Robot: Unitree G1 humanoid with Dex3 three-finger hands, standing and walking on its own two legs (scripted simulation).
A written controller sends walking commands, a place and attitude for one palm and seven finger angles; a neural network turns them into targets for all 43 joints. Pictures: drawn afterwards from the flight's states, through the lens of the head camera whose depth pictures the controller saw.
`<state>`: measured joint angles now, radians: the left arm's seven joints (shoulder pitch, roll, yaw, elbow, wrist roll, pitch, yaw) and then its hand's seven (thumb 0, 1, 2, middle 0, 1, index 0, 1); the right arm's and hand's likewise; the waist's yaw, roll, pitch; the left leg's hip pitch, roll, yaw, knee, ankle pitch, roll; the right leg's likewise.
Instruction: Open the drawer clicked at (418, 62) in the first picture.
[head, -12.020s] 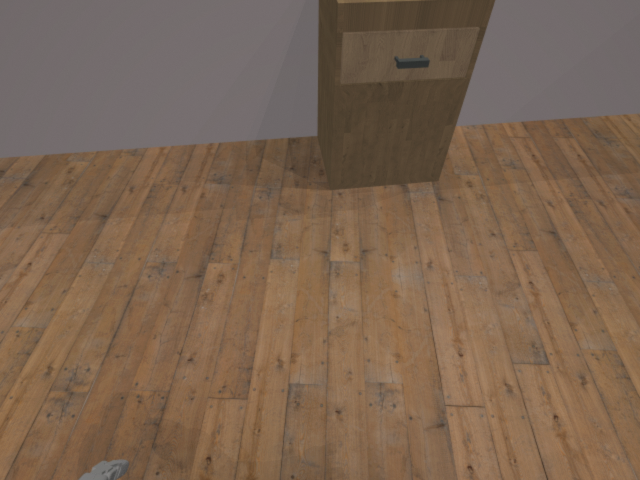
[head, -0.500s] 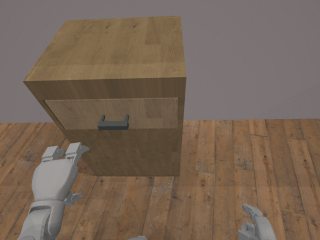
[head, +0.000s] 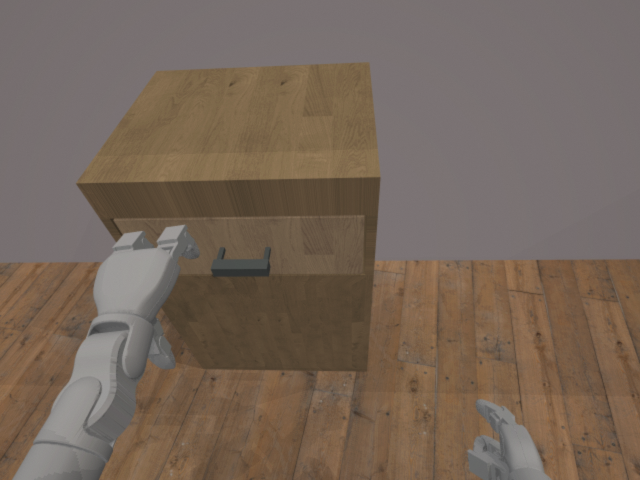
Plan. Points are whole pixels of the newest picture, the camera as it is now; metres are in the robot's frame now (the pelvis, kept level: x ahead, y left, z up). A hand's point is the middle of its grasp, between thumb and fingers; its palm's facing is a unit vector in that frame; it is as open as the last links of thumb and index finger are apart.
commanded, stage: raise the hand with hooked fingers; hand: left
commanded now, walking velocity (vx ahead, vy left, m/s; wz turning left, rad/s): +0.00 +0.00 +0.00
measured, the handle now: (242, 259) +0.54 +0.24 -0.14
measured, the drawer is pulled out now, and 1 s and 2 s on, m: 0.00 0.00 0.00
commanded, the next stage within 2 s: move the hooked fingers above the handle in 0.42 s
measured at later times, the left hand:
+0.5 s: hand (168, 302) +0.30 +0.23 +0.08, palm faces +0.06 -0.09 -0.99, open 13.8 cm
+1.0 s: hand (194, 284) +0.36 +0.23 +0.03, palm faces -0.01 -0.06 -1.00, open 13.8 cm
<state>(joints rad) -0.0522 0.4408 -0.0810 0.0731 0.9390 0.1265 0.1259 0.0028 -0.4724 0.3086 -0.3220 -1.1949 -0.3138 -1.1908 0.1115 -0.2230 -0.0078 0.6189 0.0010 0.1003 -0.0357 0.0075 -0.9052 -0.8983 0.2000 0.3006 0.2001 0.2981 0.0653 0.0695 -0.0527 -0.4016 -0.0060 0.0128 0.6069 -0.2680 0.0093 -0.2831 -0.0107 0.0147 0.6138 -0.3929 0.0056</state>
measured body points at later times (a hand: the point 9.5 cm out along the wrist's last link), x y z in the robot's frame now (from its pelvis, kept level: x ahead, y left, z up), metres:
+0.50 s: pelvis -0.01 -0.01 +0.00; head +0.01 -0.04 +0.45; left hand +0.29 +0.23 +0.13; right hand +0.17 -0.24 -0.11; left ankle +0.03 +0.12 -0.73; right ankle -0.05 -0.12 -0.73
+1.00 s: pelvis +0.00 -0.01 -0.01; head +0.04 -0.03 +0.44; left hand +0.35 +0.23 +0.08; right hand +0.13 -0.26 -0.14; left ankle +0.03 +0.12 -0.73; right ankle -0.05 -0.12 -0.73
